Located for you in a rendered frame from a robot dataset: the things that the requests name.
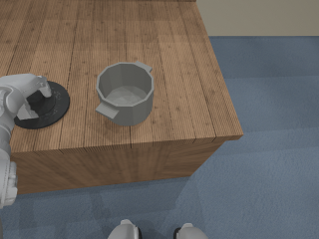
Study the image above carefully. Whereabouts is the right robot shin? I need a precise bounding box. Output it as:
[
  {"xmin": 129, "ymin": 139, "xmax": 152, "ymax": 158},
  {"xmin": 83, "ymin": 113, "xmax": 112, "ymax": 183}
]
[{"xmin": 180, "ymin": 223, "xmax": 193, "ymax": 230}]

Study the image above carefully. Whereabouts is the robot right thigh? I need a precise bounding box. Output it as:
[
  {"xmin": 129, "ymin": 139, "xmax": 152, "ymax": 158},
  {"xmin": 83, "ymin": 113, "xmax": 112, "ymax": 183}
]
[{"xmin": 176, "ymin": 227, "xmax": 208, "ymax": 239}]

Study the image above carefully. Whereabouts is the knob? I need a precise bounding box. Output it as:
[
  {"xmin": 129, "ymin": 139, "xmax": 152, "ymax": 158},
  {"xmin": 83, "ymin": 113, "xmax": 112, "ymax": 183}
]
[{"xmin": 26, "ymin": 91, "xmax": 46, "ymax": 107}]

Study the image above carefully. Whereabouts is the left robot hand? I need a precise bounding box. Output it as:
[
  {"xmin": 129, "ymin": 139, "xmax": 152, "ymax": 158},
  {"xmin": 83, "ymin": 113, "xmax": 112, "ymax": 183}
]
[{"xmin": 0, "ymin": 73, "xmax": 52, "ymax": 120}]

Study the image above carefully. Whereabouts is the table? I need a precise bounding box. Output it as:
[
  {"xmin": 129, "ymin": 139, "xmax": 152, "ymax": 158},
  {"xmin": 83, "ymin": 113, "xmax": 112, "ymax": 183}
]
[{"xmin": 0, "ymin": 0, "xmax": 244, "ymax": 195}]

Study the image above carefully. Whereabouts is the robot left forearm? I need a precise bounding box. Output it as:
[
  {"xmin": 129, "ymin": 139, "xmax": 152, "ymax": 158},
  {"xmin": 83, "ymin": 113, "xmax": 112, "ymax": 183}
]
[{"xmin": 0, "ymin": 84, "xmax": 25, "ymax": 160}]

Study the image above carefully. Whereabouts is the lid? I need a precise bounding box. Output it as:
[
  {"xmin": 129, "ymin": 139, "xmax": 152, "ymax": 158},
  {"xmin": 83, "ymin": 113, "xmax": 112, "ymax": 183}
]
[{"xmin": 13, "ymin": 81, "xmax": 70, "ymax": 129}]

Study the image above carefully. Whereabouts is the robot left upper arm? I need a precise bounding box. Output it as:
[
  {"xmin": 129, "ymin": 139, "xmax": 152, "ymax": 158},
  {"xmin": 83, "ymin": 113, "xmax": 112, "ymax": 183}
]
[{"xmin": 0, "ymin": 159, "xmax": 18, "ymax": 239}]

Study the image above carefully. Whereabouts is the pot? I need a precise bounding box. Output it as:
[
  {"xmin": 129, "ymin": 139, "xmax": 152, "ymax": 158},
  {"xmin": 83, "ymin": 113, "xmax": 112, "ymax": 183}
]
[{"xmin": 95, "ymin": 61, "xmax": 155, "ymax": 126}]

